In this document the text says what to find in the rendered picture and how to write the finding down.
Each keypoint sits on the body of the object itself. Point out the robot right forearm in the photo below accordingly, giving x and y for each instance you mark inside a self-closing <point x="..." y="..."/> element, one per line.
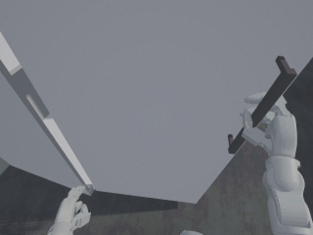
<point x="284" y="184"/>

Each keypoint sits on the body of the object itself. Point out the robot right hand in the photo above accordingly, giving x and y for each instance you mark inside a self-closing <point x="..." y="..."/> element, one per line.
<point x="281" y="127"/>

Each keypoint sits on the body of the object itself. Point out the handle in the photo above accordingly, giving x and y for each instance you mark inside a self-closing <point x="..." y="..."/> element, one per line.
<point x="282" y="82"/>

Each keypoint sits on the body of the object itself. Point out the robot left hand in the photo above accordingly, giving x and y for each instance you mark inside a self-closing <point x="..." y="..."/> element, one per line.
<point x="69" y="207"/>

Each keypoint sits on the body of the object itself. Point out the robot left forearm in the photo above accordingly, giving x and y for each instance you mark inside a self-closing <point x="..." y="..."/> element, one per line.
<point x="61" y="228"/>

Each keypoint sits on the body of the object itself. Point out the fridge door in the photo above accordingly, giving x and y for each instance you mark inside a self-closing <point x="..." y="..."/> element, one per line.
<point x="146" y="92"/>

